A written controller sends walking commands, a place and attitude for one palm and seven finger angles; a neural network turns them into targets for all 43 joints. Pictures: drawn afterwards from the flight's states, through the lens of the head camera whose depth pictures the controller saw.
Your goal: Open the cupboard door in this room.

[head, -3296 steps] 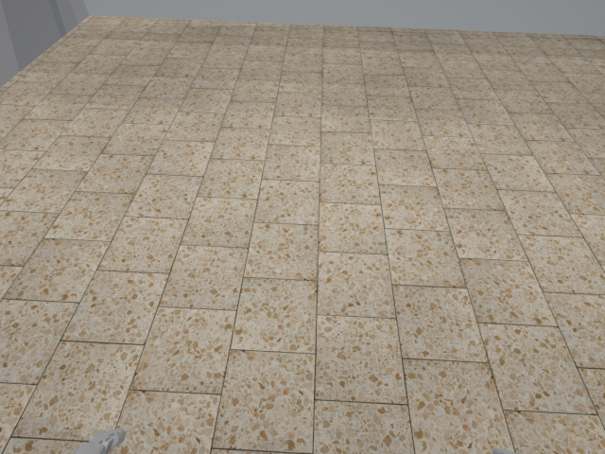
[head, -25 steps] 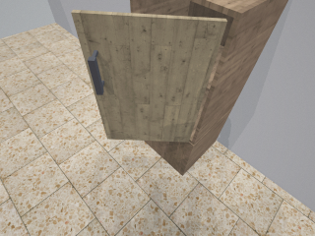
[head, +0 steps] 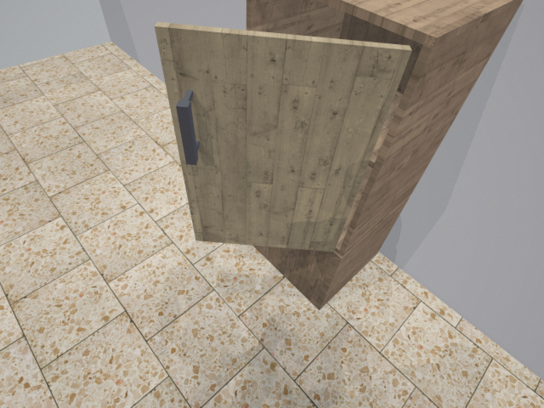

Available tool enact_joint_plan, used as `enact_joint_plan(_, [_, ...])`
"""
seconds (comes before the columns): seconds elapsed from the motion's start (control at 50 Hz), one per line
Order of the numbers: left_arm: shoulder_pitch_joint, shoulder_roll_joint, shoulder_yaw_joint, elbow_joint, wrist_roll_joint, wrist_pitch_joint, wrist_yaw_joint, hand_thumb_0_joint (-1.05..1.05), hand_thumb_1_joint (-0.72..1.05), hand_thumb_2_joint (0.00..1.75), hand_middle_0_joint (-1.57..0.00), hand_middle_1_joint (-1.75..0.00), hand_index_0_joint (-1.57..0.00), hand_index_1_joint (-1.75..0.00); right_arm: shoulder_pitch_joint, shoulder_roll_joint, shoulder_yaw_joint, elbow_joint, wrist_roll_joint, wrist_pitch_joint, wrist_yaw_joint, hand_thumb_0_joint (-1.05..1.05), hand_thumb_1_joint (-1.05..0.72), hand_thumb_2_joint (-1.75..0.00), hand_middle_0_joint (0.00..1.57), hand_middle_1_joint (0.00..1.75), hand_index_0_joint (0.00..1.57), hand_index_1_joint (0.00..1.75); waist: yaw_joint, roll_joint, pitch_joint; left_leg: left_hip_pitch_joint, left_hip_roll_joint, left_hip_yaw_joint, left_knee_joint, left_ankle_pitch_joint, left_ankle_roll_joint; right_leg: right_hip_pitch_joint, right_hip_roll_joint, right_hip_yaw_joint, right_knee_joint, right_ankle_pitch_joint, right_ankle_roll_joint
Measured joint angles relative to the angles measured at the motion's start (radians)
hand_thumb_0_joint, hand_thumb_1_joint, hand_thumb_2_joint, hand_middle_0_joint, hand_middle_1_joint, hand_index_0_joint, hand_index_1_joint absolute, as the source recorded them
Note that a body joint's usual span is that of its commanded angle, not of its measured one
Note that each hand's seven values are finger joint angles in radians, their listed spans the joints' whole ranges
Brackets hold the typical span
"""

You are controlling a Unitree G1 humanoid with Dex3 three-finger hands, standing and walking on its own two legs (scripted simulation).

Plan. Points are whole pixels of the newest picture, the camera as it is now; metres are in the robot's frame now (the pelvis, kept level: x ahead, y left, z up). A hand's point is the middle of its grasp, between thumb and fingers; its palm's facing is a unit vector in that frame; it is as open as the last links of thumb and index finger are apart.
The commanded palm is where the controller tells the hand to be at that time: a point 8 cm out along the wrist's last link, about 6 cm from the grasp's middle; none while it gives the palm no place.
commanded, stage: come to a stop and stand still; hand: left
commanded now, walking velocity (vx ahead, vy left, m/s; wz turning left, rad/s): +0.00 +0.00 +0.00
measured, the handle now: (190, 128) +0.57 +0.20 +0.09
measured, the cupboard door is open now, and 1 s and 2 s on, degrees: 44 44 44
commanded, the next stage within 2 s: look again from close up in 0.50 s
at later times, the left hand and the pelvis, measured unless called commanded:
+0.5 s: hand out of the picture -0.05 +0.16 -0.17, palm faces +0.03 -0.99 -0.16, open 7.4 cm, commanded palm none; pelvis -0.03 +0.00 +0.01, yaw +0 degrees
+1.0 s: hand out of the picture +0.01 +0.20 -0.16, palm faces +0.00 -0.97 -0.25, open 7.4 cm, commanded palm none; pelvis -0.01 +0.01 +0.01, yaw +0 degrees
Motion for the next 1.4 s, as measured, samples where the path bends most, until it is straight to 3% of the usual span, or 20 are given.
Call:
enact_joint_plan(0.04, [0.01, -0.002, -0.001, 0.005, 0.002, -0.002, -0.005, 0.0, 0.91, 0.9, -0.2, -0.3, -0.2, -0.3, -0.001, 0.0, 0.003, -0.001, -0.002, 0.001, -0.004, 0.0, -0.92, -0.9, 0.2, 0.3, 0.2, 0.3, 0.005, 0.013, -0.005, -0.001, -0.002, -0.004, -0.025, 0.022, 0.001, 0.017, 0.005, 0.001, -0.015, 0.02, 0.0])
enact_joint_plan(0.12, [0.047, -0.011, -0.01, 0.022, 0.003, -0.027, -0.009, 0.0, 0.91, 0.9, -0.19, -0.3, -0.2, -0.3, -0.015, -0.012, 0.006, 0.002, 0.006, 0.003, 0.0, 0.0, -0.92, -0.9, 0.2, 0.3, 0.21, 0.3, 0.022, 0.034, -0.002, -0.019, -0.005, 0.005, -0.028, 0.039, -0.003, 0.093, 0.009, 0.012, -0.195, 0.145, 0.004])
enact_joint_plan(0.22, [0.103, -0.031, -0.034, 0.067, 0.0, -0.035, -0.014, 0.01, 0.91, 0.9, -0.19, -0.3, -0.2, -0.3, -0.02, -0.027, 0.003, 0.013, 0.014, 0.004, 0.005, 0.0, -0.93, -0.9, 0.2, 0.3, 0.21, 0.3, 0.005, 0.072, -0.003, 0.006, 0.007, -0.001, -0.082, 0.078, -0.011, 0.114, 0.024, 0.006, -0.241, 0.178, -0.001])
enact_joint_plan(0.4, [0.139, -0.04, -0.046, 0.104, -0.003, -0.038, -0.015, 0.01, 0.9, 0.9, -0.19, -0.3, -0.2, -0.3, 0.035, -0.025, 0.019, 0.073, 0.012, 0.01, 0.012, 0.0, -0.92, -0.9, 0.2, 0.3, 0.2, 0.3, 0.007, 0.055, -0.016, 0.021, 0.014, -0.007, -0.13, 0.114, -0.014, 0.134, 0.034, -0.001, -0.295, 0.216, -0.006])
enact_joint_plan(0.62, [0.131, -0.058, -0.054, 0.124, -0.004, -0.057, -0.006, 0.01, 0.9, 0.9, -0.2, -0.3, -0.2, -0.3, 0.1, 0.009, 0.032, 0.124, 0.014, 0.005, 0.013, 0.0, -0.91, -0.9, 0.2, 0.3, 0.2, 0.3, -0.002, 0.055, -0.01, 0.007, 0.023, -0.018, -0.119, 0.115, -0.017, 0.138, 0.043, -0.012, -0.316, 0.229, -0.008])
enact_joint_plan(0.74, [0.131, -0.071, -0.061, 0.109, 0.0, -0.062, -0.004, 0.01, 0.9, 0.9, -0.2, -0.3, -0.21, -0.3, 0.115, -0.008, 0.023, 0.059, 0.005, 0.003, 0.022, 0.0, -0.91, -0.9, 0.2, 0.3, 0.2, 0.3, -0.037, 0.109, -0.015, -0.053, 0.019, -0.025, -0.002, 0.049, 0.0, 0.096, 0.035, -0.016, -0.232, 0.18, -0.002])
enact_joint_plan(0.96, [0.091, -0.045, -0.045, 0.081, -0.003, -0.071, 0.0, 0.01, 0.91, 0.9, -0.19, -0.3, -0.2, -0.3, 0.102, -0.021, 0.032, 0.065, 0.005, -0.014, 0.017, 0.02, -0.93, -0.9, 0.2, 0.3, 0.2, 0.3, -0.018, 0.119, -0.024, 0.006, -0.017, 0.005, -0.069, 0.055, 0.015, 0.116, 0.0, 0.013, -0.23, 0.16, 0.021])
enact_joint_plan(1.24, [0.063, -0.028, -0.047, 0.093, -0.001, -0.069, 0.002, 0.01, 0.91, 0.9, -0.2, -0.3, -0.2, -0.3, 0.021, -0.054, 0.028, 0.074, 0.014, -0.02, 0.013, 0.01, -0.91, -0.9, 0.2, 0.3, 0.2, 0.3, -0.01, 0.079, -0.003, 0.038, 0.005, 0.0, -0.085, 0.043, -0.004, 0.16, 0.024, 0.009, -0.273, 0.159, 0.009])
enact_joint_plan(1.26, [0.111, -0.03, -0.021, -0.061, -0.038, -0.009, -0.001, 0.01, 0.91, 0.9, -0.2, -0.3, -0.21, -0.3, 0.033, -0.055, 0.027, 0.033, 0.025, -0.027, 0.011, 0.01, -0.91, -0.9, 0.2, 0.3, 0.2, 0.3, -0.013, 0.075, -0.004, 0.026, 0.007, -0.004, -0.071, 0.036, -0.005, 0.153, 0.026, 0.004, -0.267, 0.157, 0.007])
enact_joint_plan(1.28, [0.17, -0.029, 0.0, -0.251, -0.062, 0.004, 0.004, 0.01, 0.9, 0.9, -0.2, -0.3, -0.21, -0.3, 0.055, -0.055, 0.029, -0.012, 0.033, -0.069, -0.003, 0.01, -0.91, -0.9, 0.2, 0.3, 0.2, 0.3, -0.005, 0.063, -0.005, 0.026, 0.004, -0.003, -0.071, 0.035, -0.006, 0.146, 0.022, 0.006, -0.253, 0.151, 0.004])
enact_joint_plan(1.32, [0.241, -0.021, 0.008, -0.537, -0.101, -0.054, 0.04, 0.02, 0.89, 0.89, -0.2, -0.31, -0.21, -0.31, 0.081, -0.061, 0.026, -0.067, 0.047, -0.161, -0.028, 0.01, -0.91, -0.9, 0.2, 0.3, 0.2, 0.3, 0.004, 0.053, -0.029, 0.02, -0.006, -0.009, -0.067, 0.034, -0.01, 0.132, 0.012, 0.0, -0.224, 0.131, 0.001])
enact_joint_plan(1.36, [0.239, -0.027, 0.02, -0.719, -0.142, -0.096, 0.05, 0.02, 0.88, 0.88, -0.2, -0.32, -0.21, -0.32, 0.075, -0.077, 0.014, -0.127, 0.055, -0.206, -0.033, 0.01, -0.91, -0.9, 0.2, 0.3, 0.2, 0.3, -0.01, 0.067, -0.05, -0.002, -0.01, -0.028, -0.038, 0.025, -0.011, 0.123, 0.007, -0.02, -0.203, 0.115, 0.002])
enact_joint_plan(1.4, [0.198, -0.033, 0.05, -0.804, -0.167, -0.186, 0.021, 0.02, 0.85, 0.87, -0.2, -0.34, -0.21, -0.34, 0.043, -0.092, 0.0, -0.186, 0.048, -0.229, -0.032, 0.01, -0.91, -0.9, 0.2, 0.3, 0.2, 0.3, -0.026, 0.085, -0.077, -0.056, -0.006, -0.042, 0.014, 0.009, -0.012, 0.081, 0.008, -0.033, -0.166, 0.102, -0.001])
